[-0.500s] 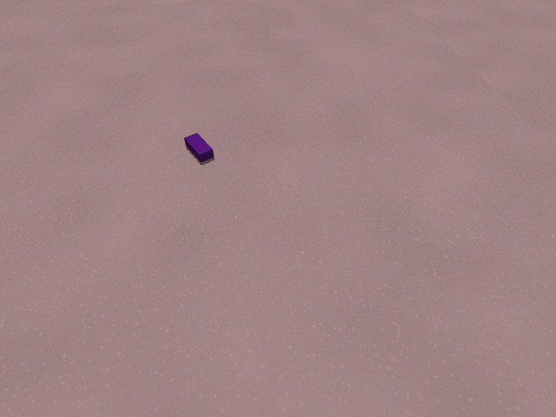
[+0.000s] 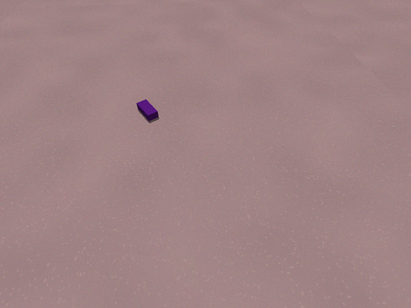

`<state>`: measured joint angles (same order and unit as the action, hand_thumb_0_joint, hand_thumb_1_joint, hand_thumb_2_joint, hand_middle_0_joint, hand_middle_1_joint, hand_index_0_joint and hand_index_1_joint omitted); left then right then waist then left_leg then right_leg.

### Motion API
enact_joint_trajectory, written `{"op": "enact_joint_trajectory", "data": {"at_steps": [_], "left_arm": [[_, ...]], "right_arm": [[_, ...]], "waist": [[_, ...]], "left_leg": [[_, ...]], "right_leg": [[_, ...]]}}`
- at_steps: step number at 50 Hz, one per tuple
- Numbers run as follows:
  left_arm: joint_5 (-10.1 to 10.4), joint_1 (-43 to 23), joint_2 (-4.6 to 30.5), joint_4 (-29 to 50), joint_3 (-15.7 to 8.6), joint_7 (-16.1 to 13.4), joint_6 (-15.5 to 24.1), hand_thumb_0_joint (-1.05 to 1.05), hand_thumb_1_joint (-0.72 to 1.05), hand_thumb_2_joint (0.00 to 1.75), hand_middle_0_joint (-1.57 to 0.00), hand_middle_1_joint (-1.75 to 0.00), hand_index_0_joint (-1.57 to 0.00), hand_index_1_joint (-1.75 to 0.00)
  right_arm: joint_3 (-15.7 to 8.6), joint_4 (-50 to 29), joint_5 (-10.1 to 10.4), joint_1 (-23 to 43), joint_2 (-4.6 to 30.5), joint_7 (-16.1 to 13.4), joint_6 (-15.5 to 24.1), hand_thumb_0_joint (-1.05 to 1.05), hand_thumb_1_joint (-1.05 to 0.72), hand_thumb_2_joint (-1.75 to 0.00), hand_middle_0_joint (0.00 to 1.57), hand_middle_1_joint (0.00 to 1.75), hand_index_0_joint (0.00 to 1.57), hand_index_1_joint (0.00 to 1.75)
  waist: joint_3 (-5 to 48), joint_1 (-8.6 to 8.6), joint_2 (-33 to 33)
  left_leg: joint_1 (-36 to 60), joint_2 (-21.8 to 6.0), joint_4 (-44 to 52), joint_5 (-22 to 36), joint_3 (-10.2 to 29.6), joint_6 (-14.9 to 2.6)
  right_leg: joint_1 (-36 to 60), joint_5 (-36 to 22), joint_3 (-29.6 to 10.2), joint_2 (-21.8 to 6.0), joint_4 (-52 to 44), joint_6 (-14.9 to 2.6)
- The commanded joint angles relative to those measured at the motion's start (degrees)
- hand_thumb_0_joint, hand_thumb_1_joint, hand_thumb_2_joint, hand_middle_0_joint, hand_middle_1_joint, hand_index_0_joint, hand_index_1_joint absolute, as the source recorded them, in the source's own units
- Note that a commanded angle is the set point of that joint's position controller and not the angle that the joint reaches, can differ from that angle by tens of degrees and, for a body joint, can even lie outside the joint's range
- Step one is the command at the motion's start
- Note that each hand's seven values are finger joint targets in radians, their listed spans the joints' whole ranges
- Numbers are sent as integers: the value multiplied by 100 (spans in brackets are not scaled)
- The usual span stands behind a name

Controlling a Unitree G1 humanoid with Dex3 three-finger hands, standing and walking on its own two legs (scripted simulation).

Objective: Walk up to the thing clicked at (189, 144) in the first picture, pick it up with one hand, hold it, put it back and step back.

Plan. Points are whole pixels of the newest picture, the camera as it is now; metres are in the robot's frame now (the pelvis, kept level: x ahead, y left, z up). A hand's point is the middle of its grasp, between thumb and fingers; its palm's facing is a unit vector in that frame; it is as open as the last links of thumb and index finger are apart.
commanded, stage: stand
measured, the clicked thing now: (147, 110) +1.60 +0.52 -0.75
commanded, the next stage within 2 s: walk up in 0.62 s
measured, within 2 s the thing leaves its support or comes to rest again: neither
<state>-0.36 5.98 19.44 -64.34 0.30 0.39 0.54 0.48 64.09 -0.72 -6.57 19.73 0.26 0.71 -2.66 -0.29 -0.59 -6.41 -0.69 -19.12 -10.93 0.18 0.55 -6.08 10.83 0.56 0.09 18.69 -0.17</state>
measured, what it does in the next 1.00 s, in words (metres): lifts its left foot, turning left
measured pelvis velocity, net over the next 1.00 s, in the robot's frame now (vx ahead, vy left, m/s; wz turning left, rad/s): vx -0.02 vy -0.03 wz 0.32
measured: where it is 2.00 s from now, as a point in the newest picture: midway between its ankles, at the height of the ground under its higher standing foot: outside the picture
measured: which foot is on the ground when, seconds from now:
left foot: down 0.00-0.82, up 0.84-1.00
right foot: down 0.00-1.00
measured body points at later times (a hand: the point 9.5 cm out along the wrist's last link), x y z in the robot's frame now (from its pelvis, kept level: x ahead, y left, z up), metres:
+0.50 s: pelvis +0.00 +0.00 +0.00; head +0.01 +0.00 +0.45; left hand +0.07 +0.30 -0.13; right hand +0.08 -0.30 -0.13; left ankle -0.01 +0.12 -0.75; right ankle -0.01 -0.12 -0.75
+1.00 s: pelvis -0.02 -0.03 -0.01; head +0.03 -0.02 +0.43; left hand +0.01 +0.29 -0.12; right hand +0.15 -0.33 -0.13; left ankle -0.04 +0.11 -0.70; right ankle -0.01 -0.11 -0.75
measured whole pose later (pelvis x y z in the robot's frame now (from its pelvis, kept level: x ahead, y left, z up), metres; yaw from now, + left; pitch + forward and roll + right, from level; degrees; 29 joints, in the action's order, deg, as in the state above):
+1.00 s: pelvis -0.02 -0.03 -0.01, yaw +18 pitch -1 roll +1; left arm -2.4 6.5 21.3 -46.4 -3.0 2.3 -1.9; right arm -4.6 47.3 -2.1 -14.3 23.8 1.1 -1.9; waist -8.5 0.3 1.3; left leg -26.4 -1.1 -53.9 -22.1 -0.3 0.1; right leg -12.0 18.9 10.9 -3.4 32.2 -3.1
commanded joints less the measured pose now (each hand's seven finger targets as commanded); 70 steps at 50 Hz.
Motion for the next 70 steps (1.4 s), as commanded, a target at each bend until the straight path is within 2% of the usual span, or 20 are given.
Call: {"op": "enact_joint_trajectory", "data": {"at_steps": [1,30,31,33,37,39,40,41,42,44,47,52,55,56,57,58,59,62,66,70], "left_arm": [[-22,-202,1228,327,-242,-97,140,0,90,90,-20,-30,-20,-30],[-21,-156,1245,296,-257,-99,141,0,90,90,-20,-30,-20,-30],[-3,-761,1688,856,-625,-22,38,0,90,90,-20,-30,-20,-30],[25,-404,1485,1048,-628,-15,-57,0,90,90,-20,-30,-20,-30],[-63,-222,1208,1483,-688,77,-153,0,90,90,-20,-30,-20,-30],[-93,239,1396,1536,-763,82,-129,0,90,90,-20,-30,-20,-30],[-143,284,1662,1597,-839,71,-119,0,90,90,-20,-30,-20,-30],[-204,123,1801,1759,-797,60,-117,0,90,90,-20,-30,-20,-30],[-197,-106,1736,1945,-792,76,-127,0,90,90,-20,-30,-20,-30],[-162,-214,1251,2085,-648,82,-107,0,90,90,-20,-30,-20,-30],[-251,-185,1564,2364,-736,69,-61,0,90,90,-20,-30,-20,-30],[-242,186,1780,2530,-842,153,-135,0,90,90,-20,-30,-20,-30],[-170,42,1773,2679,-845,207,-227,0,90,90,-20,-30,-20,-30],[-101,239,1543,2698,-791,194,-243,0,90,90,-20,-30,-20,-30],[-70,341,1044,2811,-665,229,-274,0,90,90,-20,-30,-20,-30],[-117,384,1281,2889,-709,193,-324,0,90,90,-20,-30,-20,-30],[-87,217,1594,2849,-757,155,-302,0,90,90,-20,-30,-20,-30],[-47,642,1554,2514,-790,149,-244,0,90,90,-20,-30,-20,-30],[-50,744,1395,2470,-804,137,-189,0,90,90,-20,-30,-20,-30],[-16,1397,1274,2278,-814,32,-27,0,90,90,-20,-30,-20,-30]], "right_arm": [[-227,-309,21,186,1188,-95,133,0,-90,-90,20,30,20,30],[-229,-316,30,182,1229,-94,115,0,-90,-90,20,30,20,30],[-469,-702,89,-250,1553,-85,67,0,-90,-90,20,30,20,30],[-592,-920,70,-235,1720,-107,71,0,-90,-90,20,30,20,30],[-850,-1468,-98,-384,1912,-147,18,0,-90,-90,20,30,20,30],[-828,-1796,-74,-120,1626,-153,-6,0,-90,-90,20,30,20,30],[-754,-1932,-32,-54,1269,-154,-32,0,-90,-90,20,30,20,30],[-656,-1856,-188,-311,1076,-196,-51,0,-90,-90,20,30,20,30],[-715,-1895,-240,-498,1259,-227,-62,0,-90,-90,20,30,20,30],[-754,-1837,-201,-836,1313,-102,-79,0,-90,-90,20,30,20,30],[-764,-2183,-79,-839,1379,58,-136,0,-90,-90,20,30,20,30],[-823,-2282,-75,-947,1314,65,-108,0,-90,-90,20,30,20,30],[-898,-2152,-58,-1732,1381,-30,4,0,-90,-90,20,30,20,30],[-994,-2106,-111,-2008,1614,-93,72,0,-90,-90,20,30,20,30],[-1108,-2267,-204,-1975,2206,-184,135,0,-90,-90,20,30,20,30],[-1159,-2511,-151,-1689,2653,-217,172,0,-90,-90,20,30,20,30],[-1153,-2531,-37,-1431,2576,-263,192,0,-90,-90,20,30,20,30],[-873,-2676,-32,-1030,1929,-344,205,0,-90,-90,20,30,20,30],[-850,-2775,-108,-1154,1940,-255,161,0,-90,-90,20,30,20,30],[-832,-2969,-119,-625,1929,-176,-15,0,-90,-90,20,30,20,30]], "waist": [[402,27,73],[399,17,108],[-97,18,367],[189,-85,-280],[596,-148,-764],[690,-423,-132],[589,-536,734],[502,-347,1333],[467,-226,1190],[263,-28,642],[358,-79,911],[180,-212,1158],[409,213,723],[611,360,98],[412,356,-1540],[541,213,-1242],[345,191,-833],[332,-37,-762],[337,45,-929],[542,-300,-998]], "left_leg": [[57,-668,296,959,521,-206],[140,-668,278,950,519,-214],[-1184,-478,-106,2070,1057,-387],[-864,-680,-218,2458,1394,-645],[-996,-1087,-210,1843,2717,-1130],[-1481,-483,-1092,1177,1942,-779],[-2428,295,-2106,90,808,-342],[-2820,456,-2923,-1646,123,-254],[-2663,22,-3606,-1864,131,-213],[-2517,-62,-4027,-1551,251,-160],[-2633,-239,-3639,-956,100,-27],[-1631,-63,-2708,-1124,-482,-97],[-367,243,-1351,-363,-779,-213],[449,186,-902,-351,-184,-439],[715,-1136,-180,214,2155,-977],[150,-2167,-147,790,3913,-1812],[-457,-2185,8,531,3843,-2021],[-678,-1228,-816,880,2056,-1405],[-1237,-1005,-1067,1561,1964,-1363],[-2042,-541,-1672,1073,1795,-1069]], "right_leg": [[95,-967,-539,-763,-278,-127],[124,-970,-544,-786,-351,-134],[522,-463,103,-500,574,-166],[95,62,54,-433,1016,-242],[-270,1354,-277,-136,1580,-368],[13,1028,-854,-773,791,-547],[627,618,-1401,-1637,-112,-893],[530,-491,-1844,-2614,-318,-1017],[119,-1170,-1785,-2978,-116,-1391],[99,-2179,-756,-2134,316,-1286],[654,-2524,-80,-1810,651,-1021],[-269,-1297,326,-1914,746,-1031],[-905,-761,694,-1790,1874,-776],[-1522,-352,878,-1391,3059,-457],[-2816,1950,1033,-453,4426,-47],[-2974,2804,-1,-345,4719,44],[-2642,2630,-527,-576,5053,41],[-2388,1936,-364,-621,4325,-62],[-1745,2025,3,-261,3580,-68],[-525,1123,350,111,1963,-186]]}}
